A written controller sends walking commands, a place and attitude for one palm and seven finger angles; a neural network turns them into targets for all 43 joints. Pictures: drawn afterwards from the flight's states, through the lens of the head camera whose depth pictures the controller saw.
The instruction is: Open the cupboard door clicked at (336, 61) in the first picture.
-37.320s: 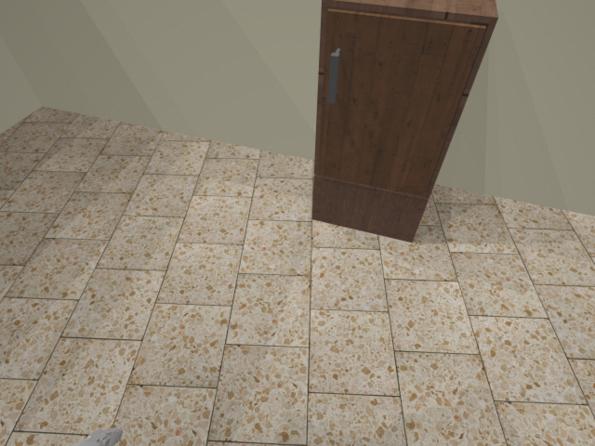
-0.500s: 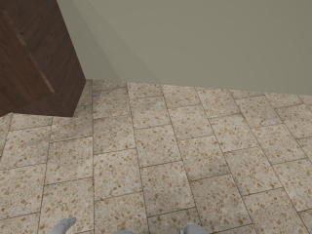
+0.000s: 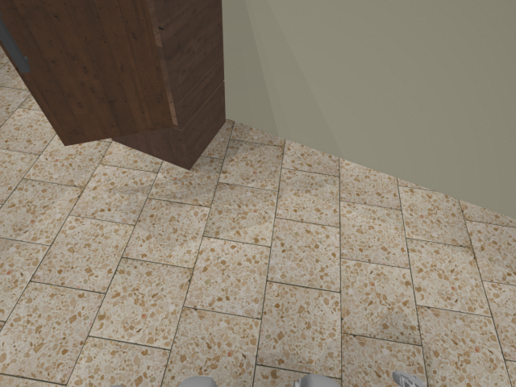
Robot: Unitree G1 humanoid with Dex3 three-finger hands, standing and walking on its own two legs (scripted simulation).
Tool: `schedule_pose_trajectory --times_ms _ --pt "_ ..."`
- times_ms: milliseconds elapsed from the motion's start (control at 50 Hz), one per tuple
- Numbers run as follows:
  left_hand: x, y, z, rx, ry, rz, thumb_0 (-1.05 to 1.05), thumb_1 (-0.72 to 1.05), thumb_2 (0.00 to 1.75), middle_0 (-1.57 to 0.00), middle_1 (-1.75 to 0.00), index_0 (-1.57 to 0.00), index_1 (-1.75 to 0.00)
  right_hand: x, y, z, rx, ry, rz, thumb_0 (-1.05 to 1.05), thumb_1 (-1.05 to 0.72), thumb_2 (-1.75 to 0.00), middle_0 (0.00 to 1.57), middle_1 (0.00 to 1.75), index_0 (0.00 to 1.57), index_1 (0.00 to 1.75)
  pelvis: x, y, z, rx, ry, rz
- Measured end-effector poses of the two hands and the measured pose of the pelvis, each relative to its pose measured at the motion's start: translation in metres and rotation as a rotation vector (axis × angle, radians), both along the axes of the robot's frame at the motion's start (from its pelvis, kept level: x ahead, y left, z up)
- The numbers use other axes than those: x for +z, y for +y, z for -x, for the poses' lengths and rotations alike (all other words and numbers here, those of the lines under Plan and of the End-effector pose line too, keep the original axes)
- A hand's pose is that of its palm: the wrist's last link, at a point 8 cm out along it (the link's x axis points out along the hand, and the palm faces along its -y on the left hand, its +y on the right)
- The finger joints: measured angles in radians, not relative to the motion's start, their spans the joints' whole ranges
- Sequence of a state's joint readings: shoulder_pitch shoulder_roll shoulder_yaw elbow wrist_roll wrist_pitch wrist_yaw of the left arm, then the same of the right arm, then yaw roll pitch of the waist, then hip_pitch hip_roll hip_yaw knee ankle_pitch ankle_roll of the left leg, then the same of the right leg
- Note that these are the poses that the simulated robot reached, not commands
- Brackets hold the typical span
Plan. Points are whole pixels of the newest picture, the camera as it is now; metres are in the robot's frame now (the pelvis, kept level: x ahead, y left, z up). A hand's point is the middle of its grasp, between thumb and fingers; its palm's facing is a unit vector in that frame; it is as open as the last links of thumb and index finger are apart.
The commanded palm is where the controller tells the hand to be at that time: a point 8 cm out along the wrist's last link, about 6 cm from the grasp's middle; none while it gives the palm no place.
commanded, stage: turn to face it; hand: left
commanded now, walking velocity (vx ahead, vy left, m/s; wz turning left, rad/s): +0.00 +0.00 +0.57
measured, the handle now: (11, 41) +0.90 +0.72 -0.03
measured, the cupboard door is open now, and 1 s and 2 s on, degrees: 42 42 42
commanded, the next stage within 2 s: take the last steps up to it in 0.48 s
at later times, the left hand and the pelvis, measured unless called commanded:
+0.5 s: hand out of the picture +0.01 +0.15 -0.15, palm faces +0.28 -0.94 -0.22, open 7.4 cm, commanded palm none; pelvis +0.01 -0.05 +0.02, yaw +15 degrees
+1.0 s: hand out of the picture -0.03 +0.15 -0.15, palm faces +0.46 -0.86 -0.21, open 7.4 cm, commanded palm none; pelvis +0.05 -0.02 +0.02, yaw +24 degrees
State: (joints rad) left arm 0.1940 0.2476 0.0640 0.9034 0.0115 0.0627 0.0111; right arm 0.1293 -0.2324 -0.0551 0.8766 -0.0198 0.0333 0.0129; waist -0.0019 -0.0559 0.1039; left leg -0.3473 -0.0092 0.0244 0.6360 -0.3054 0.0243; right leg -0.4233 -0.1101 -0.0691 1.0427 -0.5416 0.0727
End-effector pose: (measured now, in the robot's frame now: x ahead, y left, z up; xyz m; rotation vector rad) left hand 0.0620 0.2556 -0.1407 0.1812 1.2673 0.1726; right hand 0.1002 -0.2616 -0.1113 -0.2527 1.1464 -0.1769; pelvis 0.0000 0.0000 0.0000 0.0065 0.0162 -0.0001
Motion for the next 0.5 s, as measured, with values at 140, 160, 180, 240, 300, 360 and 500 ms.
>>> schedule_pose_trajectory --times_ms 140,160,180,240,300,360,500 --pt "0.025 0.002 -0.007 0.069 -0.083 -0.045 0.01 0.91 0.9 -0.2 -0.3 -0.2 -0.29 -0.002 0.0 -0.002 0.069 0.052 -0.028 0.01 -0.91 -0.9 0.21 0.3 0.21 0.3 0.01 -0.015 0.0 0.079 -0.002 0.014" --pt "0.028 0.0 -0.008 0.075 -0.097 -0.052 0.01 0.91 0.9 -0.2 -0.3 -0.2 -0.29 -0.005 -0.002 -0.003 0.075 0.059 -0.035 0.01 -0.91 -0.9 0.21 0.3 0.21 0.3 0.01 -0.019 0.0 0.09 -0.003 0.015" --pt "0.031 -0.003 -0.009 0.081 -0.11 -0.06 0.01 0.91 0.9 -0.2 -0.3 -0.2 -0.29 -0.008 -0.005 -0.003 0.081 0.065 -0.043 0.01 -0.91 -0.9 0.21 0.3 0.21 0.3 0.01 -0.024 0.0 0.102 -0.004 0.014" --pt "0.033 -0.013 -0.007 0.097 -0.155 -0.092 0.0 0.91 0.9 -0.2 -0.3 -0.2 -0.29 -0.021 -0.016 -0.009 0.094 0.075 -0.068 0.01 -0.91 -0.9 0.21 0.3 0.21 0.3 0.002 -0.039 -0.003 0.134 -0.002 -0.006" --pt "0.037 -0.027 0.006 0.129 -0.152 -0.1 0.0 0.91 0.9 -0.2 -0.3 -0.2 -0.29 -0.026 -0.025 -0.018 0.117 0.089 -0.074 0.01 -0.91 -0.9 0.21 0.3 0.21 0.3 0.003 -0.046 -0.002 0.178 -0.019 -0.004" --pt "0.039 -0.042 0.024 0.167 -0.12 -0.078 0.0 0.9 0.9 -0.2 -0.3 -0.2 -0.29 -0.019 -0.028 -0.028 0.141 0.094 -0.073 0.01 -0.91 -0.9 0.21 0.3 0.2 0.3 0.009 -0.049 -0.004 0.206 -0.025 -0.018" --pt "0.022 -0.061 0.069 0.254 -0.031 0.01 0.0 0.9 0.9 -0.2 -0.3 -0.2 -0.3 -0.002 -0.008 -0.057 0.225 0.072 -0.053 0.01 -0.91 -0.9 0.2 0.3 0.2 0.3 0.015 -0.045 -0.008 0.26 -0.013 -0.032"
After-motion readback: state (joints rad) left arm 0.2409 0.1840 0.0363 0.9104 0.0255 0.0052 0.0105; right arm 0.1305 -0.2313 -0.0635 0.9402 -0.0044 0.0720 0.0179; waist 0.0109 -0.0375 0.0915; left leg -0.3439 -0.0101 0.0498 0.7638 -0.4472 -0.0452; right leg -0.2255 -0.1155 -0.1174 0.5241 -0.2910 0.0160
